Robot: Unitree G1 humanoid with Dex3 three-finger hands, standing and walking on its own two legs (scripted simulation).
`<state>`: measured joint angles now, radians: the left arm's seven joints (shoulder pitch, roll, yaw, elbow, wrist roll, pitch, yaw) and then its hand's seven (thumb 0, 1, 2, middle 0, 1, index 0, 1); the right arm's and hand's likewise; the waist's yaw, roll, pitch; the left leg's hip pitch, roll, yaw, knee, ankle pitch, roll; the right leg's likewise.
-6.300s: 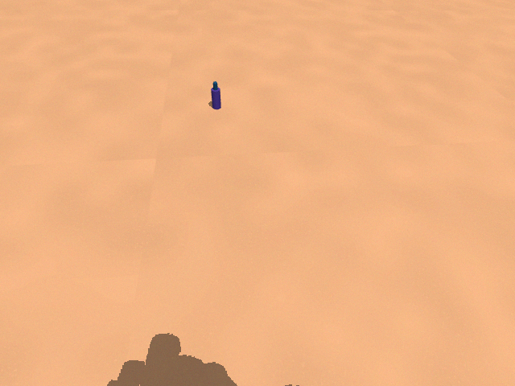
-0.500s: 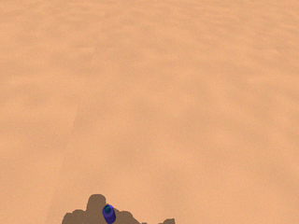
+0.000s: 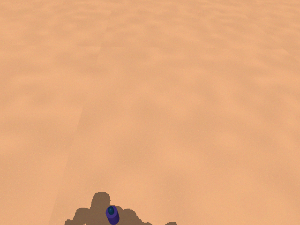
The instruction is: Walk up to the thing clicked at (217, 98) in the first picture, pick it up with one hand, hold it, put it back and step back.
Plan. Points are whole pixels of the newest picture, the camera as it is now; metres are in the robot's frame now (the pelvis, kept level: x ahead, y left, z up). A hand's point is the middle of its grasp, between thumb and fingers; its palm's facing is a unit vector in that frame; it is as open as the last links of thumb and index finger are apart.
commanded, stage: walk up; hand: left
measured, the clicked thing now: (112, 214) +0.35 +0.19 -0.68
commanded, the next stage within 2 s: stand in 0.12 s
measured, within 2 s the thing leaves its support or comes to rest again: neither
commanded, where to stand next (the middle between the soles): +0.02 -0.01 m, yaw -2 degrees
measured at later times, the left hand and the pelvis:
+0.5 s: hand out of the picture +0.07 +0.25 -0.16, palm faces -0.01 -0.94 -0.34, open 7.4 cm; pelvis +0.00 +0.00 +0.00, yaw +0 degrees
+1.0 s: hand out of the picture +0.07 +0.25 -0.16, palm faces -0.02 -0.94 -0.34, open 7.4 cm; pelvis +0.00 +0.00 +0.00, yaw +0 degrees
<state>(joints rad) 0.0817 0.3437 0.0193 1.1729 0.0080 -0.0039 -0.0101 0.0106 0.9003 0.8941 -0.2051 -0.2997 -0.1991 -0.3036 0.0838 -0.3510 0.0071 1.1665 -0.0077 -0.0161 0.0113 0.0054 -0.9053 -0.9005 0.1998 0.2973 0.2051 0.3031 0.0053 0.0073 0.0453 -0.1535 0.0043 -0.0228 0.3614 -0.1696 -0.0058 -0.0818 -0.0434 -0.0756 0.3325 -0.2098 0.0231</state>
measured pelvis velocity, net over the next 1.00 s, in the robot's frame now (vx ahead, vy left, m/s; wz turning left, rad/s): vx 0.00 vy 0.00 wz -0.01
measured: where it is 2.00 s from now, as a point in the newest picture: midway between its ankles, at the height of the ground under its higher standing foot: outside the picture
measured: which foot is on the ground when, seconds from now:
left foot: down 0.00-1.00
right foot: down 0.00-1.00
